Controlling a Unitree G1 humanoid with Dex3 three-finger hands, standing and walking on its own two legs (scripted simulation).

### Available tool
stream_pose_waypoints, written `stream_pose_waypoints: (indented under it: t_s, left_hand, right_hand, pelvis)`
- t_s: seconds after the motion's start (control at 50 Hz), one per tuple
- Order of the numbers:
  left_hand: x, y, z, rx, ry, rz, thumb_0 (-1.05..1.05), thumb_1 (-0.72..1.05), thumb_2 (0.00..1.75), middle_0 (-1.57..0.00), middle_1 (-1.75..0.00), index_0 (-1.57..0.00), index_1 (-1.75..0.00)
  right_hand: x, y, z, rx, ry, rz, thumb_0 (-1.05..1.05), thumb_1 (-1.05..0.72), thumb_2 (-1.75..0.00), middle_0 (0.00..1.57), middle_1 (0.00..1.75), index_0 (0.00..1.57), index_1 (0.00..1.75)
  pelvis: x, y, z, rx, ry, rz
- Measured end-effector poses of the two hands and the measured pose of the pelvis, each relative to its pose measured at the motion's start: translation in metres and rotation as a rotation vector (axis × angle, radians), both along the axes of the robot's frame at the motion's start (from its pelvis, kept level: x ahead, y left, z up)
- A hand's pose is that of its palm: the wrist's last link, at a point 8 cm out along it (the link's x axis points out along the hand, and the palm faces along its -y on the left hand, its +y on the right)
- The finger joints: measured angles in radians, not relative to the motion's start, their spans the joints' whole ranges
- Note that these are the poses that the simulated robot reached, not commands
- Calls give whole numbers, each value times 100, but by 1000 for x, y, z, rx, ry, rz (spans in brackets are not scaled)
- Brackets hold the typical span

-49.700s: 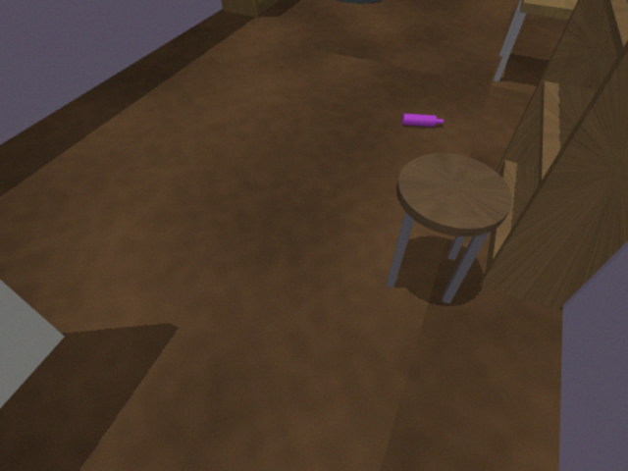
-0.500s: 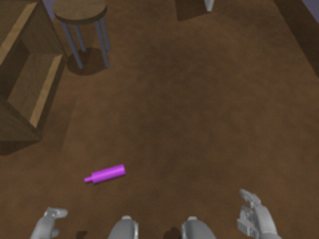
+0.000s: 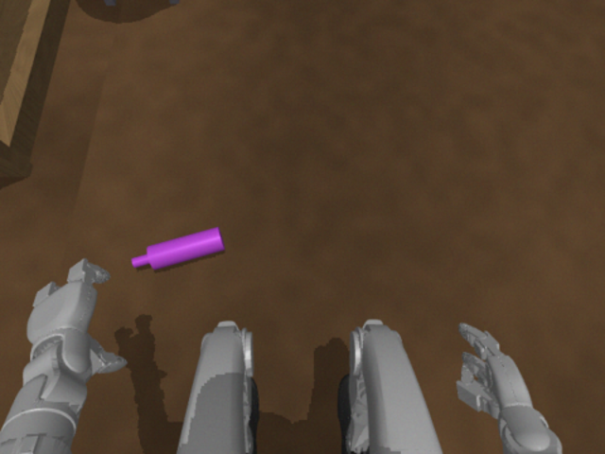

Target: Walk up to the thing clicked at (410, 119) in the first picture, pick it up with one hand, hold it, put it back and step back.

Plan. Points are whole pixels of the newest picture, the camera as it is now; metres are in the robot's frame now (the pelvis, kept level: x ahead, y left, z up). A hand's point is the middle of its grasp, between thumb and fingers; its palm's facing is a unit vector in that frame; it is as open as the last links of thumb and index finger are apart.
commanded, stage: rise first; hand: left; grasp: from above
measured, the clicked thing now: (178, 250) +0.50 +0.31 -0.51
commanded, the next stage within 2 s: none
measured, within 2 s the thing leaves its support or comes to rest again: neither
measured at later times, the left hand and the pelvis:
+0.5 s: hand (135, 275) +0.39 +0.32 -0.29, palm faces -0.40 -0.12 -0.91, open 14.0 cm; pelvis -0.04 +0.01 -0.14, yaw -4 degrees
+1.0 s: hand (153, 261) +0.43 +0.31 -0.36, palm faces -0.42 -0.14 -0.90, open 14.0 cm; pelvis -0.04 +0.01 -0.20, yaw -6 degrees
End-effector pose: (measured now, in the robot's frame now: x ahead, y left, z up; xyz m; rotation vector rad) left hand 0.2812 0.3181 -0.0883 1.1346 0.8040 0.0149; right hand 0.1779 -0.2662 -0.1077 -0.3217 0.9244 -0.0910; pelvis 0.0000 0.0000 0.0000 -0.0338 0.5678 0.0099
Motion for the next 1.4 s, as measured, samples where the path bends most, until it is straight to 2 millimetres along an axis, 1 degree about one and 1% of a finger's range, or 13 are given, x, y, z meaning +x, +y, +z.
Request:
stream_pose_waypoints:
  t_s: [0.06,0.12,0.22,0.3,0.38,0.44,0.52,0.62,0.72,0.86,1.02,1.18,1.4]
  left_hand:
    - [18,1,-22,60,-11,-47,-1,-58,100,-8,-110,-9,-110]
    - [35,1,-44,110,-11,-104,-1,-56,100,-8,-110,-9,-110]
    - [61,-1,-77,174,-33,-202,-1,-55,100,-8,-110,-9,-109]
    - [78,-2,-100,214,-52,-267,-1,-54,100,-8,-110,-9,-109]
    - [92,-3,-120,243,-65,-306,0,-53,100,-7,-109,-9,-108]
    - [101,-2,-133,251,-71,-317,0,-53,100,-7,-109,-9,-107]
    - [111,1,-149,248,-74,-304,0,-53,100,-7,-108,-9,-107]
    - [121,3,-167,243,-63,-283,0,-53,99,-7,-108,-9,-106]
    - [132,0,-181,243,-52,-285,0,-52,99,-7,-107,-9,-105]
    - [147,-3,-199,237,-47,-278,0,-51,98,-8,-107,-10,-105]
    - [158,-4,-217,236,-39,-270,0,-51,97,-8,-107,-10,-105]
    - [168,-3,-233,230,-44,-273,0,-51,97,-8,-107,-10,-105]
    - [176,-1,-248,225,-42,-300,0,-51,97,-8,-107,-10,-105]
  right_hand:
    - [-19,-4,-33,5,63,-10,1,-92,-90,20,30,20,29]
    - [-41,-6,-63,7,127,-21,1,-92,-90,20,30,20,29]
    - [-82,-8,-99,-5,235,-45,1,-91,-90,20,30,20,29]
    - [-112,-9,-117,-26,308,-70,1,-90,-89,20,30,20,29]
    - [-136,-10,-129,-47,365,-95,1,-90,-89,20,30,20,29]
    - [-150,-10,-135,-61,397,-108,1,-90,-89,20,30,20,29]
    - [-164,-9,-143,-73,429,-118,1,-90,-89,20,30,20,29]
    - [-174,-6,-152,-74,454,-112,0,-90,-89,20,30,20,29]
    - [-180,-4,-163,-66,478,-104,0,-90,-89,20,30,20,29]
    - [-185,-3,-177,-57,505,-89,0,-90,-89,20,30,20,29]
    - [-189,-3,-190,-48,542,-67,0,-90,-89,20,30,20,29]
    - [-191,-3,-195,-55,572,-52,0,-91,-89,20,30,20,29]
    - [-193,-3,-193,-74,600,-56,0,-91,-89,20,30,20,29]
  pelvis:
    - [-9,-2,-24,-3,22,-4]
    - [-18,-3,-47,-8,34,-8]
    - [-30,-3,-81,-21,41,-16]
    - [-37,-1,-103,-32,39,-23]
    - [-40,2,-121,-43,37,-28]
    - [-42,4,-132,-51,34,-30]
    - [-43,7,-145,-59,33,-32]
    - [-43,8,-159,-65,34,-31]
    - [-42,8,-172,-67,35,-33]
    - [-41,7,-187,-72,33,-44]
    - [-37,5,-200,-75,33,-52]
    - [-35,6,-209,-88,27,-61]
    - [-32,9,-216,-105,32,-65]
